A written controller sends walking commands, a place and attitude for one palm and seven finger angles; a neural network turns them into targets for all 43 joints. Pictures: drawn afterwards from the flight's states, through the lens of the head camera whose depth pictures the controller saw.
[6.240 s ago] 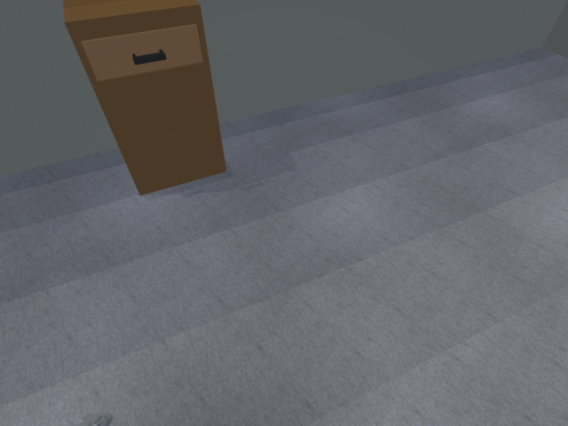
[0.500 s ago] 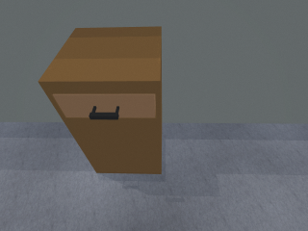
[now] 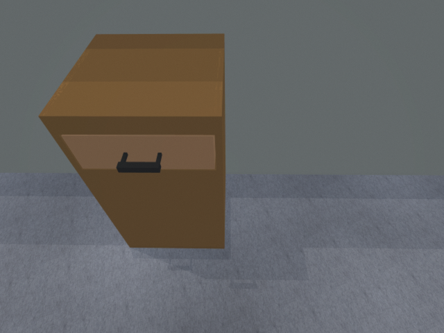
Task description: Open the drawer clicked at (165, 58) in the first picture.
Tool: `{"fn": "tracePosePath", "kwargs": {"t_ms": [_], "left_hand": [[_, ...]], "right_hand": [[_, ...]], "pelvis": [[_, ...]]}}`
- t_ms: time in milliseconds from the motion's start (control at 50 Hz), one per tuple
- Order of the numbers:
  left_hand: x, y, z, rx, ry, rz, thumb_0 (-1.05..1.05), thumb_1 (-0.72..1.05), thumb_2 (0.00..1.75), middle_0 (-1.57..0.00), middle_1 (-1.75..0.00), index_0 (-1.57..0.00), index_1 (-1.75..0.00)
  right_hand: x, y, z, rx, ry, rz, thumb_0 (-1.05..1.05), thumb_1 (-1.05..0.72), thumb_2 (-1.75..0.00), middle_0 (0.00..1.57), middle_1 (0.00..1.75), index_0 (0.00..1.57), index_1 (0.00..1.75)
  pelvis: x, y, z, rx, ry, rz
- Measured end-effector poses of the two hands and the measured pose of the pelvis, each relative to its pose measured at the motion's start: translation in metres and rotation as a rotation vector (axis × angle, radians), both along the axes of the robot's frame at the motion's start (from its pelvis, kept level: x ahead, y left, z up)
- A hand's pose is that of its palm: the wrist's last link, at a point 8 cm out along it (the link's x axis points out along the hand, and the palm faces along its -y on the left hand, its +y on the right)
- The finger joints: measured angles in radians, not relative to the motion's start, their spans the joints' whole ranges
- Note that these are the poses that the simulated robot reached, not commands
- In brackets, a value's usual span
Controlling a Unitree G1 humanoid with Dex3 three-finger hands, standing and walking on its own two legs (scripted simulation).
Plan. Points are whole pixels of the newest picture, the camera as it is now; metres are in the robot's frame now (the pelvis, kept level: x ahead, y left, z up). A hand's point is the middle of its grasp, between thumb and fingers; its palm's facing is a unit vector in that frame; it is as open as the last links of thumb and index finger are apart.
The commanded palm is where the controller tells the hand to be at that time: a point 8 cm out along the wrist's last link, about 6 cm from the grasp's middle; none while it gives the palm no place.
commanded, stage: look again from close up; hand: left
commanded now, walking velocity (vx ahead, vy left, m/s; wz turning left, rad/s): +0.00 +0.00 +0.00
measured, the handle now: (140, 161) +0.55 +0.26 -0.09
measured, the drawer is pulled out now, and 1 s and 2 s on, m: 0.00 0.00 0.00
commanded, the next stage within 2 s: raise the hand with hooked fingers in 0.40 s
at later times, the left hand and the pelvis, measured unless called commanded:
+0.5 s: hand out of the picture +0.00 +0.22 -0.18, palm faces +0.04 -0.98 -0.20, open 7.4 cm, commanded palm +0.10 +0.26 -0.07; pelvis +0.01 +0.04 +0.00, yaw +0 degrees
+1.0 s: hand out of the picture +0.13 +0.25 -0.07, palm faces -0.04 -0.10 -0.99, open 9.0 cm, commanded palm +0.15 +0.26 +0.00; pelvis -0.03 +0.00 -0.05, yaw +0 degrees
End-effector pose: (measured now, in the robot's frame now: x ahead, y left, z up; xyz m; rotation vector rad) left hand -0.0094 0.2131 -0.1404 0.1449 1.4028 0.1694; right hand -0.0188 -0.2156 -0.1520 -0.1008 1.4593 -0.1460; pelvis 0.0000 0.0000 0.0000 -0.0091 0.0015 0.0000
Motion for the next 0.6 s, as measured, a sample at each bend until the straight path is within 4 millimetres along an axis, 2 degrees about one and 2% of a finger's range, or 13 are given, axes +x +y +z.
{"fn": "tracePosePath", "kwargs": {"t_ms": [100,240,360,520,540,560,600], "left_hand": [[0.005,0.014,-0.009,-0.008,-0.021,0.003,0.01,0.91,0.89,-0.20,-0.30,-0.20,-0.30],[0.016,0.036,-0.010,-0.001,-0.071,0.010,0.00,0.91,0.89,-0.20,-0.30,-0.20,-0.30],[0.015,0.047,-0.008,0.000,-0.064,0.000,0.00,0.91,0.89,-0.20,-0.30,-0.19,-0.30],[0.003,0.051,-0.007,0.001,-0.021,-0.001,0.00,0.91,0.90,-0.20,-0.30,-0.19,-0.30],[0.011,0.052,-0.001,0.018,-0.046,-0.048,0.00,0.91,0.89,-0.20,-0.30,-0.19,-0.30],[0.028,0.055,0.012,0.062,-0.140,-0.108,0.01,0.90,0.89,-0.20,-0.30,-0.20,-0.30],[0.068,0.060,0.048,0.194,-0.356,-0.203,0.01,0.89,0.89,-0.20,-0.31,-0.20,-0.31]], "right_hand": [[0.029,0.007,-0.001,-0.035,-0.106,0.027,0.02,-0.93,-0.90,0.20,0.29,0.20,0.30],[0.051,0.015,0.005,-0.060,-0.165,0.064,0.02,-0.94,-0.90,0.20,0.29,0.20,0.30],[0.053,0.021,0.010,-0.063,-0.171,0.075,0.01,-0.94,-0.90,0.20,0.29,0.20,0.30],[0.039,0.026,0.010,-0.054,-0.117,0.074,0.01,-0.93,-0.90,0.20,0.29,0.20,0.30],[0.040,0.026,0.011,-0.058,-0.140,0.069,0.01,-0.93,-0.90,0.20,0.29,0.20,0.30],[0.044,0.025,0.014,-0.071,-0.197,0.072,0.01,-0.93,-0.90,0.20,0.29,0.20,0.30],[0.057,0.022,0.019,-0.090,-0.340,0.050,0.02,-0.92,-0.90,0.20,0.29,0.20,0.30]], "pelvis": [[0.005,0.014,-0.007,-0.006,-0.005,0.012],[0.007,0.028,-0.007,0.002,-0.019,0.007],[0.005,0.034,-0.004,0.007,-0.016,0.005],[0.005,0.038,-0.002,0.004,-0.007,0.005],[0.003,0.039,-0.002,0.003,-0.003,-0.001],[0.001,0.039,-0.003,0.009,0.000,-0.010],[-0.002,0.038,-0.005,0.031,0.015,-0.013]]}}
